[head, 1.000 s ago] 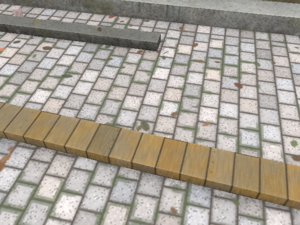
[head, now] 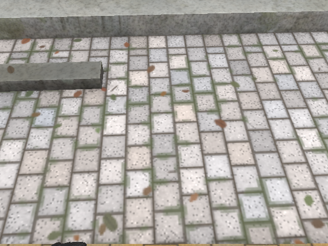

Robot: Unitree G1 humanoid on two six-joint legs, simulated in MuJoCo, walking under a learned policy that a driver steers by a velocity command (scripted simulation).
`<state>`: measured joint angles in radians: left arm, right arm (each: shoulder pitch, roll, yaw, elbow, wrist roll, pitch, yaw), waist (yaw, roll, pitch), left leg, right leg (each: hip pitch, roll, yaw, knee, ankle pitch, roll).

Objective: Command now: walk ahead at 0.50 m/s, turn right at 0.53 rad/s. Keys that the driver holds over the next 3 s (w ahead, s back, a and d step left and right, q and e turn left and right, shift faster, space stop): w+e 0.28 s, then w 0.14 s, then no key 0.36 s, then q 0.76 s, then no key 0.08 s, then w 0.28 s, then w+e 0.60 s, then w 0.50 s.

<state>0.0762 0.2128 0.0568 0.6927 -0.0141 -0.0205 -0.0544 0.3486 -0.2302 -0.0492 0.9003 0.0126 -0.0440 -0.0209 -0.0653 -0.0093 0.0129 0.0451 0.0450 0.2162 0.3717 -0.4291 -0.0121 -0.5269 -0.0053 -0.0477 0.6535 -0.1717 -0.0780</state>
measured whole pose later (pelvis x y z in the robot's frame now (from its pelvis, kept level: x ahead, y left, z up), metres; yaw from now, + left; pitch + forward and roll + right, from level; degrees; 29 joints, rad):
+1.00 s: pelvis +0.36 -0.06 +0.07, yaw -12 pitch +1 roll -1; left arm 0.09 0.20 0.05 0.67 0.01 -0.04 0.00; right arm 0.17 -0.25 -0.06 0.78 0.01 -0.01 0.00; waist -0.03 0.03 0.01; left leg -0.30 0.03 0.01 0.61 -0.26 0.01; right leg -0.32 0.02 -0.07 0.49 -0.18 -0.04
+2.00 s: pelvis +0.30 -0.03 +0.09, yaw +12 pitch +1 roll -1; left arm 0.23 0.31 0.10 0.83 -0.02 -0.01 -0.02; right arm 0.33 -0.24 -0.04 0.75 -0.01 -0.05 -0.01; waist 0.00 -0.03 -0.07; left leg -0.08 -0.04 0.00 0.20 -0.27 0.05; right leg -0.56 -0.05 -0.01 0.95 -0.11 0.04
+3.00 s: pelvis +0.80 -0.07 +0.02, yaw -10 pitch +2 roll +2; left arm 0.16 0.27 0.06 0.75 0.00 -0.08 0.02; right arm 0.32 -0.24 -0.05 0.89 0.00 -0.10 0.03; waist -0.04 -0.03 0.05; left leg -0.16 -0.11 0.01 0.30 -0.18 0.09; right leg -0.68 -0.11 0.06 0.97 -0.20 0.01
